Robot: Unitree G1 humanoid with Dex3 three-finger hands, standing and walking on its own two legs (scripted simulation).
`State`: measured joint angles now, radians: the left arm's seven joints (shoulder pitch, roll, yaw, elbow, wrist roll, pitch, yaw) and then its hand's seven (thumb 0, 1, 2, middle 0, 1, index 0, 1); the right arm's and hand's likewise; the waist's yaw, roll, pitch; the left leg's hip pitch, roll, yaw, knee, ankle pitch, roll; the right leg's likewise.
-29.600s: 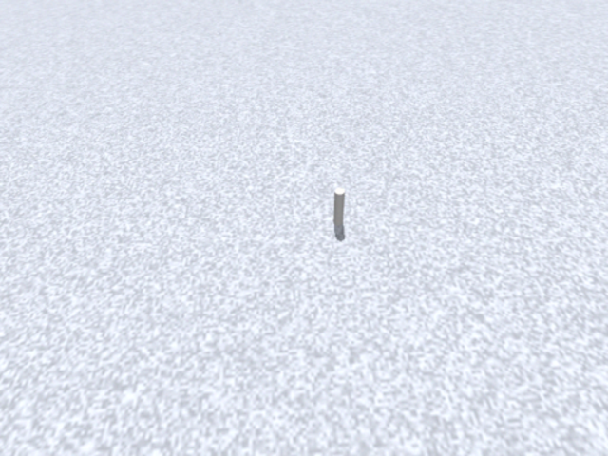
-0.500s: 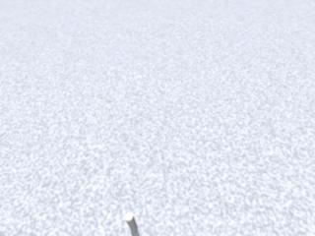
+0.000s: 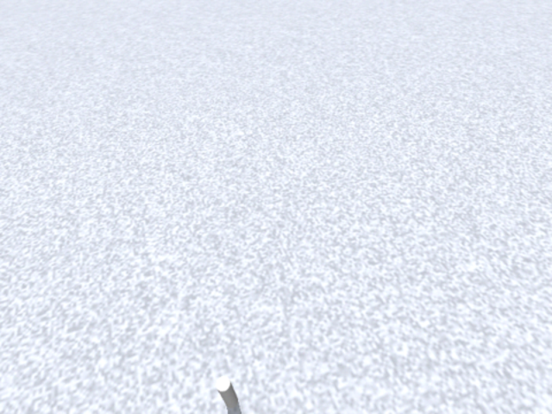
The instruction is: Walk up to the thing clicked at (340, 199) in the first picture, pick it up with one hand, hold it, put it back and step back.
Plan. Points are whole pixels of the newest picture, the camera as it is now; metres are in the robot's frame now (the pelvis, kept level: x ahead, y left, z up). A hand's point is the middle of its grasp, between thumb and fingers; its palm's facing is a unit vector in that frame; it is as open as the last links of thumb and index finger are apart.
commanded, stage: stand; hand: left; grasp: from the side
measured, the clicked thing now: (227, 392) +0.36 +0.20 -0.68
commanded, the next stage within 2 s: step back in 0.50 s
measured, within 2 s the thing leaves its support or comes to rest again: neither
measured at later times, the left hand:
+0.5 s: hand out of the picture +0.07 +0.25 -0.16, palm faces +0.00 -0.94 -0.34, open 7.4 cm
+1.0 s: hand out of the picture +0.06 +0.30 -0.18, palm faces -0.05 -0.94 -0.35, open 7.4 cm
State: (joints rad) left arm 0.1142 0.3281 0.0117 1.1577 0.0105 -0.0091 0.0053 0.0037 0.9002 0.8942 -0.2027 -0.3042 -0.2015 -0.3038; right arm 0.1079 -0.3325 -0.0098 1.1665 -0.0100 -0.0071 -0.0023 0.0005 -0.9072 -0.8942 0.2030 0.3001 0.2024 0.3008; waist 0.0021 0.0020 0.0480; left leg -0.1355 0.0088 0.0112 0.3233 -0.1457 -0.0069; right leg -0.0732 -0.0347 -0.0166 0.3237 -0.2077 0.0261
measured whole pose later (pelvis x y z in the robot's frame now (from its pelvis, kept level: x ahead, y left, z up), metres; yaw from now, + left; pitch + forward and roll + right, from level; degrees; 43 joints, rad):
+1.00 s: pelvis -0.08 +0.04 -0.01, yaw -1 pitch -1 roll -1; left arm 0.06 0.40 0.06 0.89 0.00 0.07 0.02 0.00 0.90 0.89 -0.20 -0.30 -0.20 -0.30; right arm 0.13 -0.35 -0.05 0.93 -0.02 0.03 -0.01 0.00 -0.90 -0.89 0.21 0.30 0.20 0.30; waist -0.02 -0.04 0.20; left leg -0.32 -0.03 0.02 0.55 -0.22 0.07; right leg -0.44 0.12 0.16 1.16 -0.50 0.00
